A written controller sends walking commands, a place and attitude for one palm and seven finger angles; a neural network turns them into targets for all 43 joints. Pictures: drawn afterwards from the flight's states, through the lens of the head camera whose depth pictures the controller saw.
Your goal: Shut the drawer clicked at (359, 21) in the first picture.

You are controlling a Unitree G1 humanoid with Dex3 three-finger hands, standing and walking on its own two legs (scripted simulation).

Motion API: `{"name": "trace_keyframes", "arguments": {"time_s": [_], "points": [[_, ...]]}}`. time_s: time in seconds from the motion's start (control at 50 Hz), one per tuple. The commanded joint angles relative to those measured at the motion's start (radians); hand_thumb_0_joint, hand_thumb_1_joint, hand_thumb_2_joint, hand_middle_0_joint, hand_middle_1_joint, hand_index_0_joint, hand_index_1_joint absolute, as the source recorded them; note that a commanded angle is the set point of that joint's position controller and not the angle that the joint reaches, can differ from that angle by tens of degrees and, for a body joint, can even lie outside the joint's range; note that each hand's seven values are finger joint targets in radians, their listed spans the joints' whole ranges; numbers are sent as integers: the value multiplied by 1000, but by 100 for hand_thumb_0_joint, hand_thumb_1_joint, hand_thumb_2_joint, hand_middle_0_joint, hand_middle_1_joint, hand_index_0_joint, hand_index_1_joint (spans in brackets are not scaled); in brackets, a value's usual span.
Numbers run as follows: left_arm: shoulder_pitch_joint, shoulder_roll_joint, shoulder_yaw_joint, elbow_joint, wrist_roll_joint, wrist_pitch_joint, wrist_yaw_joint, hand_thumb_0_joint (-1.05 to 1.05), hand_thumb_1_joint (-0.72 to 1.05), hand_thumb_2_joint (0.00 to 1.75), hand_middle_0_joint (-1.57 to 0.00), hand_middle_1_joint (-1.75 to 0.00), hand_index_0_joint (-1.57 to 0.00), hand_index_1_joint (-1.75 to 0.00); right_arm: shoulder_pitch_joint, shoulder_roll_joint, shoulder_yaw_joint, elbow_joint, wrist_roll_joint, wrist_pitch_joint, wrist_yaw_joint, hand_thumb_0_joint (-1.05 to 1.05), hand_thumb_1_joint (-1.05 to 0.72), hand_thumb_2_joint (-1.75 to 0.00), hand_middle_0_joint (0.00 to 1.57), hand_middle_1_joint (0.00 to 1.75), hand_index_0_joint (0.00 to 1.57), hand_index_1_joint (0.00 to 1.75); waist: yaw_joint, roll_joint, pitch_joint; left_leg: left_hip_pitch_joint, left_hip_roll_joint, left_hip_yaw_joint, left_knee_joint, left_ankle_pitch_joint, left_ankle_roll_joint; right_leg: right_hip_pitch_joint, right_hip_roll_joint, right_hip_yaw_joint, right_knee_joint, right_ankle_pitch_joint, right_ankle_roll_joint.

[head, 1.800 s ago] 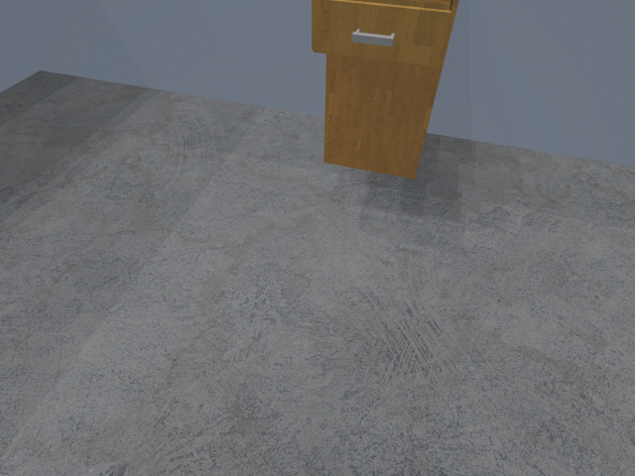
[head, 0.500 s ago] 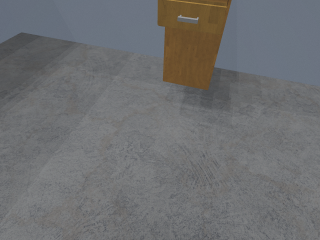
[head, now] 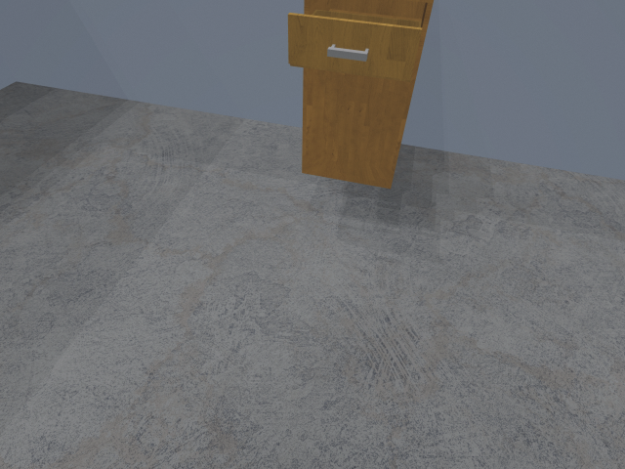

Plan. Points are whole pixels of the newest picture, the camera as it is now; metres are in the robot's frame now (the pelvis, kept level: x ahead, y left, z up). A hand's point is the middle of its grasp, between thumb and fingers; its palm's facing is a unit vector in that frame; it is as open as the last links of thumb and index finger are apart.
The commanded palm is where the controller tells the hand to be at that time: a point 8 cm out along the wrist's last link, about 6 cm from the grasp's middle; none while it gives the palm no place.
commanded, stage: walk to a spot facing it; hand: left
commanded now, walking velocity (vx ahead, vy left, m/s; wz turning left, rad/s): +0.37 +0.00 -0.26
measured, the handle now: (348, 51) +1.34 -0.02 +0.01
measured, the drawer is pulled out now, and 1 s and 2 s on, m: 0.30 0.30 0.30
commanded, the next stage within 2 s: turn to face it in 1.50 s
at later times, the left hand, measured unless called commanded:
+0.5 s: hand out of the picture +0.08 +0.19 -0.19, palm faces +0.00 -0.99 -0.14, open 7.4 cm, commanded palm none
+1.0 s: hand (273, 269) +0.54 +0.12 -0.16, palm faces -0.22 -0.95 -0.20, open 7.3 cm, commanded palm none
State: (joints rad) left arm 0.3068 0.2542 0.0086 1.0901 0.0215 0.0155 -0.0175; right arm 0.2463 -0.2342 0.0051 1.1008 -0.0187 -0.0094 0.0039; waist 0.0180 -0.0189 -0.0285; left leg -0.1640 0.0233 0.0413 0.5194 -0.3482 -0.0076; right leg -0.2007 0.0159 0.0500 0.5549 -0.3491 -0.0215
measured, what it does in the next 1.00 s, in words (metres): walks ahead: left foot, then right foot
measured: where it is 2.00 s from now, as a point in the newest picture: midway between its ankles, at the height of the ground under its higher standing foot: (349, 330)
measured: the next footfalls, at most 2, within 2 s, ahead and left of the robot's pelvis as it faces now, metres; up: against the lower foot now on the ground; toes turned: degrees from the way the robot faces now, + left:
left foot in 0.46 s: +0.33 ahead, +0.12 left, +0.00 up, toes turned +3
right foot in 0.92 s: +0.45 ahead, -0.16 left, +0.00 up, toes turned -21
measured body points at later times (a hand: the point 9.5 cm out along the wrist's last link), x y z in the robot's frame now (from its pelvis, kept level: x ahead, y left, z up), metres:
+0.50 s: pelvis +0.19 +0.03 -0.02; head +0.22 +0.05 +0.43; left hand +0.08 +0.24 -0.18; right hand +0.29 -0.21 -0.15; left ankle +0.29 +0.11 -0.73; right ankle +0.00 -0.10 -0.68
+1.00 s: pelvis +0.39 -0.03 -0.01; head +0.41 -0.05 +0.44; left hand +0.55 +0.17 -0.14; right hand +0.27 -0.23 -0.17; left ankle +0.31 +0.10 -0.67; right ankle +0.42 -0.14 -0.73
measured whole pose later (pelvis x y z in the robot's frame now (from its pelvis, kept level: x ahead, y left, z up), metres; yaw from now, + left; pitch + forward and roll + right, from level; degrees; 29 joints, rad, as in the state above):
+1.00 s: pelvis +0.39 -0.03 -0.01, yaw -13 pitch -1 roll +0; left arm 0.14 0.17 0.05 0.98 0.02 -0.06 -0.01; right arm 0.39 -0.16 -0.05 1.14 -0.02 -0.02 0.01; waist -0.03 0.03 0.06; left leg -0.28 0.11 0.13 1.06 -0.46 0.00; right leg -0.34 -0.04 -0.13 0.60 -0.24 -0.04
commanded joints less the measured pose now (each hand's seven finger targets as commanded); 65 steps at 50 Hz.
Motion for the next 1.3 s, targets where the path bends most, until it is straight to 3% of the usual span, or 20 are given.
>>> {"name": "trace_keyframes", "arguments": {"time_s": [0.0,0.06,0.1,0.12,0.16,0.38,0.4,0.44,0.46,0.56,0.8,0.86,0.88,0.9,0.92,0.98,1.04,1.18,1.24,1.28], "points": [[-13,51,29,-96,2,-44,-3,0,90,90,-20,-30,-20,-30,106,-191,-61,-33,2,-36,-20,0,-90,-90,20,30,20,30,-37,188,156,70,269,-286,-212,-48,162,-271,-1,-73,110,-61,-19],[125,31,43,-49,3,-61,1,0,90,90,-20,-30,-20,-30,76,-138,-56,-34,2,-42,-23,0,-90,-90,20,30,20,30,36,71,127,-123,183,-96,49,171,97,40,-44,-27,-70,39,-49],[411,155,77,46,-1,-81,29,0,90,90,-20,-30,-20,-30,-119,-54,-37,-133,5,-63,-12,0,-90,-90,20,30,20,30,144,-336,115,-588,9,96,548,-198,5,384,-364,481,-264,521,-196],[440,122,67,65,1,-84,41,0,90,90,-20,-30,-20,-30,-171,-65,-42,-146,-2,-67,-15,0,-90,-90,20,30,20,30,140,-186,127,-665,48,17,643,-212,5,415,-385,479,-222,703,-251],[374,78,55,43,9,-81,51,0,90,90,-20,-30,-20,-30,-173,-31,-49,-140,0,-64,-7,0,-90,-90,20,30,20,30,94,-17,125,-693,94,-3,654,-144,1,399,-345,348,-207,563,-235],[179,60,63,39,1,-96,47,0,90,90,-20,-30,-20,-30,62,-13,-71,-92,5,-59,10,0,-90,-90,20,30,20,30,-114,-71,68,27,-5,121,105,222,37,21,-167,17,-87,659,-88],[191,37,65,33,-3,-95,44,0,90,90,-20,-30,-20,-30,216,-62,-83,-47,-1,-61,-5,0,-90,-90,20,30,20,30,-168,-18,-26,213,41,60,72,204,48,-35,-134,10,127,595,-70],[240,-60,56,-14,-16,-91,25,0,90,90,-20,-30,-20,-30,358,-219,-112,-16,-11,-59,-19,0,-90,-90,20,30,20,30,-154,325,-154,346,449,-573,-241,-14,196,-319,60,-56,731,-198,-32],[210,-56,50,-24,-10,-86,31,0,90,90,-20,-30,-20,-30,245,-182,-107,-31,0,-55,-26,0,-90,-90,20,30,20,30,-120,267,-117,258,468,-585,-307,-206,201,-386,-6,6,845,-155,-44],[149,-100,54,-33,15,-33,3,0,90,90,-20,-30,-20,-30,41,-4,-64,-73,-6,-82,-25,0,-90,-90,20,30,20,30,13,114,121,-208,305,-124,-348,-61,138,-319,-132,-41,705,42,-10],[-172,-53,61,-179,13,-38,-16,0,90,90,-20,-30,-20,-30,159,-75,-86,-35,-16,-72,-13,0,-90,-90,20,30,20,30,-46,99,130,51,303,41,-299,186,147,-267,-108,-163,84,125,17],[-17,-7,72,-120,16,-55,-11,0,90,90,-20,-30,-20,-30,155,-72,-78,-27,-10,-63,-13,0,-90,-90,20,30,20,30,37,46,50,6,231,135,-9,390,85,42,-37,-214,-61,145,-23],[113,67,88,-81,20,-67,-1,0,90,90,-20,-30,-20,-30,159,-40,-72,-35,1,-64,-3,0,-90,-90,20,30,20,30,91,-85,-26,-173,175,196,251,339,47,276,-163,-50,-111,62,-83],[248,185,117,-47,11,-73,11,0,90,90,-20,-30,-20,-30,132,12,-55,-84,8,-72,3,0,-90,-90,20,30,20,30,125,-294,-97,-453,44,209,559,-143,2,465,-425,374,-234,71,-203],[244,209,120,-42,-6,-74,17,0,90,90,-20,-30,-20,-30,64,-32,-62,-102,8,-70,0,0,-90,-90,20,30,20,30,132,-243,-105,-530,68,75,715,-215,16,425,-472,465,-303,15,-247],[42,82,85,-89,0,-78,30,0,90,90,-20,-30,-20,-30,3,-7,-71,-97,-5,-55,4,0,-90,-90,20,30,20,30,34,-1,64,-510,162,-15,704,-10,7,121,-385,224,-346,21,-182],[-1,35,67,-77,6,-91,30,0,90,90,-20,-30,-20,-30,89,31,-65,-70,-9,-29,8,0,-90,-90,20,30,20,30,-34,-93,75,-394,157,29,532,42,-22,-6,-306,25,-360,164,-138],[41,75,73,-34,7,-91,21,0,90,90,-20,-30,-20,-30,-11,34,-66,-118,-2,-47,31,0,-90,-90,20,30,20,30,-15,-111,104,-254,105,99,161,121,-11,-5,-275,-11,-326,98,-116],[27,71,76,-29,1,-80,17,0,90,90,-20,-30,-20,-30,121,-20,-77,-73,-6,-60,19,0,-90,-90,20,30,20,30,-93,0,85,31,60,142,24,136,-5,-103,-210,-69,-134,140,-78],[62,-34,60,-68,-12,-74,4,0,90,90,-20,-30,-20,-30,360,-226,-123,-24,-23,-69,-4,0,-90,-90,20,30,20,30,-159,424,-46,311,431,-389,-243,-74,125,-384,-14,-203,468,-183,8]]}}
